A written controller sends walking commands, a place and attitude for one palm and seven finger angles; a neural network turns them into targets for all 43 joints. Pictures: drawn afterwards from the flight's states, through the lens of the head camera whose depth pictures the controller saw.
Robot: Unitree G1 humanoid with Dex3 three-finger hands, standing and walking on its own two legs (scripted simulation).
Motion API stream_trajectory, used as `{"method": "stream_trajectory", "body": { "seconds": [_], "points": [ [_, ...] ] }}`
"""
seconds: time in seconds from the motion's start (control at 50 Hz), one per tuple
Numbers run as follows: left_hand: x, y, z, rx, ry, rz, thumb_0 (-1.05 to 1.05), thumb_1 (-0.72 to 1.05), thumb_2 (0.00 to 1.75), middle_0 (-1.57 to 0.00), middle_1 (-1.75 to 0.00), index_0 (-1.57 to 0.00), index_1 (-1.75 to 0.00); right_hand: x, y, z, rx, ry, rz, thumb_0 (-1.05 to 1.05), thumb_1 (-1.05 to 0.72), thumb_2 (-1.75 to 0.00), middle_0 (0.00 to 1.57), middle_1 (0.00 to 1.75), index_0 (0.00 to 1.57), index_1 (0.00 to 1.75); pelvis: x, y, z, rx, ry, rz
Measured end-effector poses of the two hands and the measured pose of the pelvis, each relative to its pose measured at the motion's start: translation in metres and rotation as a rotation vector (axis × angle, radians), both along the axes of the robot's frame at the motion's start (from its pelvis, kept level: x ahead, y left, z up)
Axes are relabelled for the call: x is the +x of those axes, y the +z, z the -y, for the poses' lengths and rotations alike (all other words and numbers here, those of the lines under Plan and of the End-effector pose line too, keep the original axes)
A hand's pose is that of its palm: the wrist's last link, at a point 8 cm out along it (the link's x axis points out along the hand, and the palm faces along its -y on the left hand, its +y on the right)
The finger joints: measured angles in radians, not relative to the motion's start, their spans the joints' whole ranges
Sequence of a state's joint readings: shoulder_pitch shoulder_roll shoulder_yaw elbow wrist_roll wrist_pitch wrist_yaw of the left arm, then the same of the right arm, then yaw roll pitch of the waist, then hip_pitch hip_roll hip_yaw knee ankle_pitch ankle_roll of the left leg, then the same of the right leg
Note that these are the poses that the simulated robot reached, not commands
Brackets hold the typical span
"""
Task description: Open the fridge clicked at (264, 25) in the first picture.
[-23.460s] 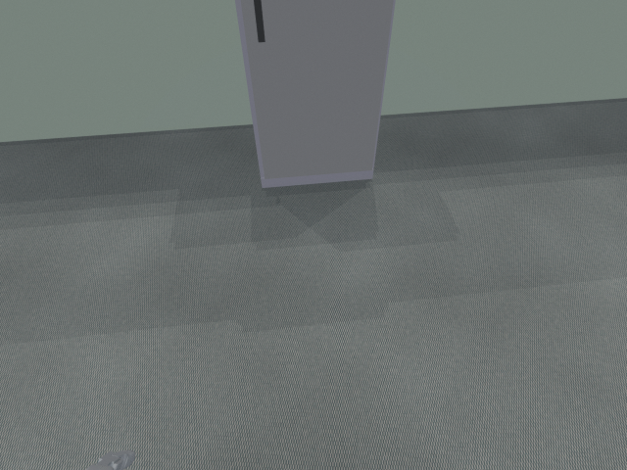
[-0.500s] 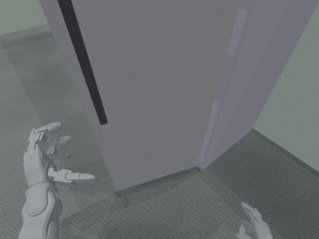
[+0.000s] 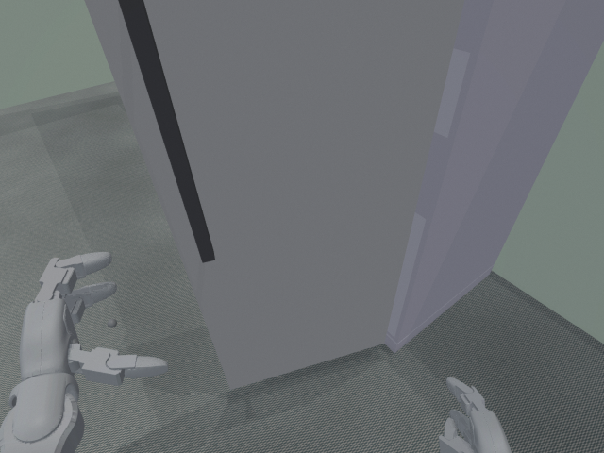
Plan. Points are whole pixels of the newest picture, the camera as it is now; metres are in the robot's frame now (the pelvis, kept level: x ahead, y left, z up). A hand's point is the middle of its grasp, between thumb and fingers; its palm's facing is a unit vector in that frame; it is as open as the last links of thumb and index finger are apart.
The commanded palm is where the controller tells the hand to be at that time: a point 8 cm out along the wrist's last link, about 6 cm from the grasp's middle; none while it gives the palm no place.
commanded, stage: draw the hand back to the body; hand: left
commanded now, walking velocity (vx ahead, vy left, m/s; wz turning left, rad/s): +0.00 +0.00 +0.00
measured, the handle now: (174, 140) +0.47 +0.26 +0.21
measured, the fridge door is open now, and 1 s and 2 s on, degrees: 70 70 70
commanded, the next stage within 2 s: step back with the hand held close in 0.98 s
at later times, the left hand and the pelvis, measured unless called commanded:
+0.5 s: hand (74, 320) +0.19 +0.26 +0.16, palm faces +0.43 -0.82 -0.37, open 9.7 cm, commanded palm +0.14 +0.30 +0.17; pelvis -0.01 +0.01 +0.01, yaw -1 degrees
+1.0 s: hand (60, 315) +0.19 +0.28 +0.17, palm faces +0.46 -0.81 -0.37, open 7.4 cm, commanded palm +0.14 +0.31 +0.18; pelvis -0.01 +0.01 +0.01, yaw -1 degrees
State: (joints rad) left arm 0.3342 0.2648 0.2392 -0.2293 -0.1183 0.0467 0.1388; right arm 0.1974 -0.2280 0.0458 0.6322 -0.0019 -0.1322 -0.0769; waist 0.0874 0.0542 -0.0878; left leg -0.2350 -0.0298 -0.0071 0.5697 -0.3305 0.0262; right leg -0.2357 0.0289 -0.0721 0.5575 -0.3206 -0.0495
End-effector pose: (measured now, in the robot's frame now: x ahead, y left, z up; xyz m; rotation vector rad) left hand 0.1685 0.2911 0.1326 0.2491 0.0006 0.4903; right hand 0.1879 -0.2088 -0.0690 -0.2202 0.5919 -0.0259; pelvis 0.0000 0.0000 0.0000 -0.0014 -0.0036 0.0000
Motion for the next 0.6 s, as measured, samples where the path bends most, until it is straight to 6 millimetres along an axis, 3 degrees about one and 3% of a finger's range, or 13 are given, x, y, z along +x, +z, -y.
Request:
{"method": "stream_trajectory", "body": {
  "seconds": [0.1,0.36,0.6],
  "points": [
    [-0.011,0.013,-0.002,0.115,-0.054,-0.022,-0.02,-0.29,0.32,-0.24,-1.0,-0.25,-1.0,-0.007,0.003,0.002,-0.001,-0.004,0.005,0.01,-0.9,-0.9,0.2,0.3,0.2,0.3,-0.005,0.003,-0.002,0.0,-0.005,0.035],
    [-0.018,0.031,-0.004,0.17,-0.087,0.051,-0.01,0.16,0.54,-0.23,-0.74,-0.24,-0.73,-0.034,0.0,0.004,-0.008,-0.04,-0.043,0.01,-0.9,-0.9,0.2,0.3,0.2,0.3,-0.013,0.009,-0.005,-0.003,-0.019,0.07],
    [-0.028,0.053,-0.015,0.233,-0.069,0.107,0.0,0.59,0.75,-0.22,-0.48,-0.22,-0.48,-0.031,0.002,0.002,-0.002,-0.04,-0.039,0.02,-0.9,-0.9,0.2,0.3,0.2,0.3,-0.012,0.011,-0.009,-0.005,-0.024,0.078]
  ]
}}
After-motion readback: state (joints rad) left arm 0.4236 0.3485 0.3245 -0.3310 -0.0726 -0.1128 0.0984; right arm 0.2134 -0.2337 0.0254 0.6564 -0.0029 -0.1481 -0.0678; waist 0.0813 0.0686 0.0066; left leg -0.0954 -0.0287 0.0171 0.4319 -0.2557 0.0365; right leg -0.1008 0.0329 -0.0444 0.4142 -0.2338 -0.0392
